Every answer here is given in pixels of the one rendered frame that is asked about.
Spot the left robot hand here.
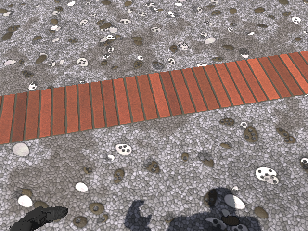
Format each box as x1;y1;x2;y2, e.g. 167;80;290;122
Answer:
10;206;68;231

